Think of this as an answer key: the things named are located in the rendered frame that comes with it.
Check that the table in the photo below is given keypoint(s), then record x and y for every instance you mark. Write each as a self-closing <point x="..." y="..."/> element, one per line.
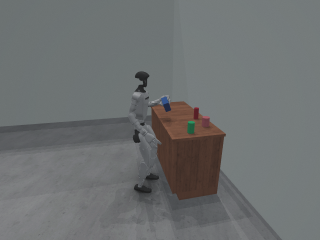
<point x="190" y="161"/>

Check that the right robot shin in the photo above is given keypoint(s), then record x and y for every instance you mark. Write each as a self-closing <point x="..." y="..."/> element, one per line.
<point x="143" y="171"/>

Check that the robot right hand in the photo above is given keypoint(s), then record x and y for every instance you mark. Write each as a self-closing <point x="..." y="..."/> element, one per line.
<point x="149" y="138"/>

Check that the humanoid robot torso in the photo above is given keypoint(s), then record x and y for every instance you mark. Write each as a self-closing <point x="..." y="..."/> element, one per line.
<point x="142" y="109"/>

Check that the right robot forearm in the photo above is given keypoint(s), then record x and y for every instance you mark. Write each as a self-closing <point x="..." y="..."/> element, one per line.
<point x="137" y="125"/>

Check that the left robot forearm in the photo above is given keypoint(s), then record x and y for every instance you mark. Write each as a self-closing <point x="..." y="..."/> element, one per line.
<point x="154" y="103"/>

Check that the robot left hand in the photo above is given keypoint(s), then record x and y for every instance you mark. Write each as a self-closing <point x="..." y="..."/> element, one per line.
<point x="169" y="100"/>

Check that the right robot upper arm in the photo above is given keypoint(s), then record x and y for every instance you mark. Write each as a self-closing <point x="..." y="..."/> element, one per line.
<point x="135" y="99"/>

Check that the sponge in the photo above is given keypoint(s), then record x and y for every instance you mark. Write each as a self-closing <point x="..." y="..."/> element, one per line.
<point x="166" y="104"/>

